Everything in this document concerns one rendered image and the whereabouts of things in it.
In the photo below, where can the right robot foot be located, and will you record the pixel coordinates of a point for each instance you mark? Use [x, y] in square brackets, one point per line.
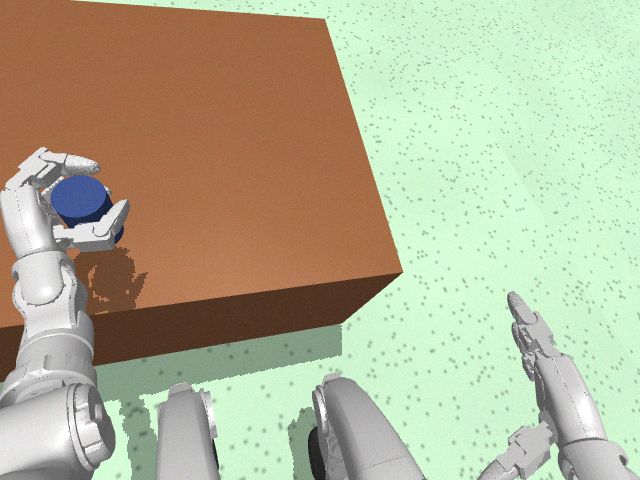
[315, 457]

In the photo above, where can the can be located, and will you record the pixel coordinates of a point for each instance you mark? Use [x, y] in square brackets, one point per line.
[81, 199]

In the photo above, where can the left robot hand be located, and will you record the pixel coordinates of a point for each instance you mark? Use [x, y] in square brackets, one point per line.
[31, 223]

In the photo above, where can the right robot arm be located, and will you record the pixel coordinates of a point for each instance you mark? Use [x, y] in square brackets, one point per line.
[594, 459]

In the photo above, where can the left robot arm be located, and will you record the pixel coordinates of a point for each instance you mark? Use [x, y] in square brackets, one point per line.
[53, 423]

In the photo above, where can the right robot hand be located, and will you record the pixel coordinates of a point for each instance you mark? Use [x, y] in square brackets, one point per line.
[567, 409]

